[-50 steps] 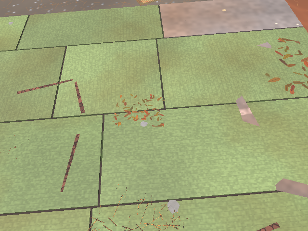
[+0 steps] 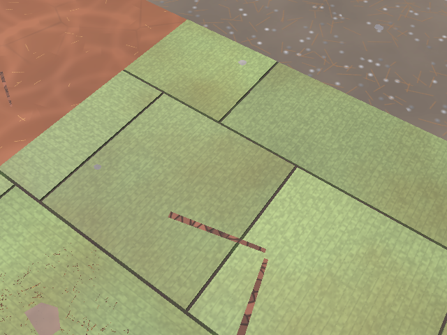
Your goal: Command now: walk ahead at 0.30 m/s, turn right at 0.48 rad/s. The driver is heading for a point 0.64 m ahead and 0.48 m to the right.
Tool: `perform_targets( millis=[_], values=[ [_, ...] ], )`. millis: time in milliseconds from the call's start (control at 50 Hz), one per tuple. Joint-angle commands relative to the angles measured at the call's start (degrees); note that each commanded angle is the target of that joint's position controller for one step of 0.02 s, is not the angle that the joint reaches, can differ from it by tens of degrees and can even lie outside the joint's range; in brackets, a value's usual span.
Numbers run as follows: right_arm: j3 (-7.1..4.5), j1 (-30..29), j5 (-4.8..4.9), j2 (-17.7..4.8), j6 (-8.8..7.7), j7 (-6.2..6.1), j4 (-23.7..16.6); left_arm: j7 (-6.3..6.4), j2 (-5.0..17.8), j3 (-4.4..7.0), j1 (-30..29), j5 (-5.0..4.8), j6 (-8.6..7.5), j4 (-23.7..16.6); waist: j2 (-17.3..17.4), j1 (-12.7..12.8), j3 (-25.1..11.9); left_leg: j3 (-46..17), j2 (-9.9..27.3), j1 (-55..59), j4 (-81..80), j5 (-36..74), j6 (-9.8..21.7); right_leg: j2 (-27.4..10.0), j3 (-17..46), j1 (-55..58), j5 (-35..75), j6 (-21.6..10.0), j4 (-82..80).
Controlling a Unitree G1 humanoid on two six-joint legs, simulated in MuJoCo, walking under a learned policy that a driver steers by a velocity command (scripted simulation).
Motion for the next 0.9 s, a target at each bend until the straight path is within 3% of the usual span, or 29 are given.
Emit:
perform_targets(
  millis=[20,60,100,160,180,200,220,240,260,280,300,340,380,460,520,620,680,720,740,760,780,800,820,840,900],
  values=[
    [-0.94,-6.6,0.67,-4.55,-1.5,-0.72,-5.03,-1.04,1.15,0.54,6.81,-0.12,0.56,-0.99,5.96,3.88,-6.99,1.92,11.97,-2.39,-6.9,48.68,0.92,0.52,-4.67,8.87,12.04,-0.63,-11.93],
    [-1.0,-4.92,1.03,-4.51,-1.25,-1.24,-4.74,-1.69,0.94,0.31,2.96,0.15,0.43,-2.12,6.59,1.69,-7.23,4.76,11.81,0.78,-5.06,46.12,-0.06,2.0,-7.46,9.84,19.51,-1.27,-20.95],
    [-1.57,-2.78,1.27,-5.76,-0.75,-1.88,-4.38,-2.26,1.63,0.57,3.69,1.06,0.57,-2.37,6.2,1.21,-8.68,5.9,13.52,4.72,0.27,48.8,-1.04,3.99,-9.82,11.82,20.45,-2.34,-25.07],
    [-2.63,-4.01,1.37,-8.01,0.59,-2.78,-5.75,-2.04,4.76,2.13,9.87,1.84,1.0,-2.48,7.42,4.18,-11.15,5.34,17.37,5.3,14.62,55.43,-2.71,7.11,-10.28,18.2,11.07,-6.06,-26.39],
    [-2.8,-5.95,1.55,-8.08,1.3,-2.48,-6.62,-1.37,6.21,2.97,14.78,1.91,0.69,-1.67,5.82,6.88,-12.86,5.27,17.19,3.25,25.07,49.98,-3.44,7.81,-9.0,23.13,10.6,-8.11,-30.2],
    [-2.89,-7.41,1.89,-8.09,1.86,-1.88,-7.34,-0.45,9.05,4.26,19.29,1.85,0.14,-0.96,0.18,10.7,-13.04,5.69,12.5,-3.03,41.75,29.91,-5.72,5.24,-3.34,29.66,23.64,-11.19,-37.08],
    [-2.22,-3.1,0.21,-3.28,2.43,-0.96,-9.14,0.2,14.59,5.45,13.26,0.12,1.08,-1.61,-13.03,2.78,-8.56,3.82,-0.33,-20.7,60.26,-22.82,-8.91,-6.22,17.3,34.22,68.01,-16.21,-32.62],
    [-1.14,4.28,-0.94,-2.83,3.05,-0.87,-10.88,-0.08,19.29,6.62,12.3,-1.17,1.2,-5.13,-13.05,1.27,-21.89,-11.32,-1.91,-25.4,66.9,-23.99,-10.71,-15.4,37.12,39.91,64.42,-26.64,-41.67],
    [-1.05,4.55,-1.45,-5.13,3.48,-1.26,-9.6,0.29,16.4,6.57,7.2,-1.26,2.12,-7.27,-4.91,0.49,-20.82,-14.71,1.55,-26.28,66.31,-20.98,-10.28,-16.33,38.17,36.62,36.54,-26.89,-45.61],
    [-1.68,-0.84,-1.35,-7.37,3.68,-1.5,-10.05,0.66,11.0,4.99,4.69,-0.86,3.04,-7.57,2.05,0.12,-11.65,-14.33,3.43,-27.48,60.49,-17.31,-10.06,-12.86,33.56,27.46,21.3,-23.79,-48.15],
    [-1.87,-5.14,-1.61,-7.44,3.89,-1.78,-11.3,0.58,8.85,4.17,3.3,-0.74,3.32,-6.96,4.57,-0.85,-7.54,-14.37,4.96,-27.48,53.75,-14.42,-10.0,-8.7,29.52,23.12,14.39,-19.96,-49.57],
    [-1.58,-5.34,-1.88,-6.55,5.64,-1.99,-11.06,0.59,9.15,4.51,3.07,-0.64,3.11,-7.05,2.24,-0.69,-8.07,-13.18,5.3,-22.21,46.43,-10.11,-10.46,-3.9,23.38,19.71,16.63,-15.38,-49.07],
    [-1.02,-4.92,-1.39,-4.84,6.52,-1.91,-10.92,0.27,11.08,5.2,3.54,-0.33,2.74,-6.99,1.63,-0.41,-10.82,-13.03,4.56,-20.51,42.06,-8.73,-10.83,-1.63,21.82,20.73,21.09,-12.79,-47.06],
    [-1.01,-8.96,-0.75,-5.2,6.99,-1.87,-12.28,0.54,12.77,6.1,3.68,-0.4,3.67,-7.73,-2.85,1.89,-11.49,-14.76,3.76,-23.26,33.91,-6.21,-11.4,0.41,26.03,23.88,6.06,-8.98,-48.13],
    [-1.28,-11.1,-0.57,-6.13,6.63,-1.88,-12.51,0.44,13.28,6.48,3.62,-0.18,4.21,-8.33,-4.98,3.29,-10.39,-15.91,2.89,-24.19,29.28,-5.11,-11.18,1.24,29.95,25.31,-3.14,-8.27,-49.12],
    [-1.41,-12.04,0.1,-7.43,5.1,-1.99,-12.34,-0.02,14.09,6.83,2.96,0.45,4.17,-8.86,-7.01,3.93,-10.28,-17.05,0.49,-20.14,21.4,-6.46,-8.93,1.6,34.96,26.69,-0.83,-8.69,-47.02],
    [-1.55,-9.83,0.68,-8.35,4.35,-2.25,-11.73,-0.46,14.39,6.83,0.67,0.54,4.14,-9.46,-8.27,2.65,-10.17,-16.92,-1.44,-12.38,13.91,-7.3,-7.54,2.36,37.53,23.57,4.32,-7.78,-45.77],
    [-1.9,-6.03,0.82,-9.33,3.95,-2.97,-10.83,-0.65,13.91,6.55,-1.92,0.12,3.96,-10.02,-8.54,0.09,-9.71,-16.82,-1.48,-2.43,2.93,-4.17,-6.94,4.66,38.47,18.02,0.24,-4.68,-45.55],
    [-2.32,-4.6,0.69,-10.78,3.7,-3.62,-10.42,-0.53,12.7,6.12,-1.83,-0.43,3.65,-10.0,-5.51,-0.91,-9.69,-18.33,1.87,4.36,-5.56,-1.31,-6.24,7.96,35.92,13.38,-9.14,-1.72,-43.38],
    [-3.17,-5.58,0.36,-15.25,3.94,-4.21,-11.78,-0.16,9.19,5.22,2.77,-0.83,3.33,-9.77,4.21,1.38,-12.38,-29.6,14.74,9.99,-11.05,-10.44,-3.35,13.27,26.98,9.04,-18.7,1.57,-31.67],
    [-3.42,-10.7,-0.77,-18.74,4.3,-3.61,-14.03,0.26,10.07,5.57,2.82,-0.22,3.14,-10.39,13.2,1.48,-9.91,-43.3,26.27,6.23,-14.49,-11.93,2.5,19.34,11.7,0.98,-18.9,3.14,-15.32],
    [-2.72,-10.86,-1.09,-14.46,4.68,-3.2,-13.39,0.17,15.9,6.7,0.11,1.78,3.07,-9.95,6.28,1.44,-7.48,-37.07,25.03,0.37,-12.86,-3.28,4.47,12.6,9.61,1.38,-12.95,3.9,-7.15],
    [-1.86,-11.83,-0.78,-11.32,4.84,-2.89,-13.54,-0.47,15.2,6.72,0.88,1.78,3.33,-9.54,5.8,2.54,-7.22,-29.87,21.5,-1.88,-9.89,4.13,3.72,11.38,8.46,3.6,-9.71,3.36,-2.76],
    [-1.41,-13.02,-0.66,-9.88,4.91,-2.54,-13.92,-1.14,13.86,6.28,2.92,1.56,3.94,-8.61,5.79,3.24,-7.08,-23.48,18.12,-2.25,-8.45,9.59,2.62,10.93,7.44,3.88,-7.29,3.21,2.29],
    [-1.02,-11.12,-0.7,-9.27,5.04,-2.62,-14.83,-2.64,13.03,5.53,3.46,0.2,5.17,-8.12,7.64,2.02,-7.3,-14.9,15.66,0.88,-6.07,19.2,2.55,8.57,3.43,1.21,-4.72,3.93,9.12]
  ],
)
